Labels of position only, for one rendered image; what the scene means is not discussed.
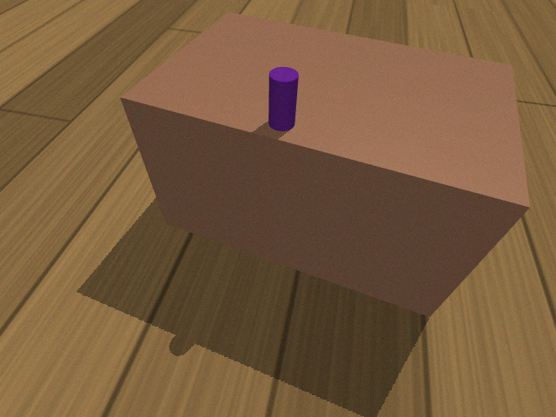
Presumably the can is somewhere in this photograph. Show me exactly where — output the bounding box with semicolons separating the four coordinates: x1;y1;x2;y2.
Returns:
268;67;299;131

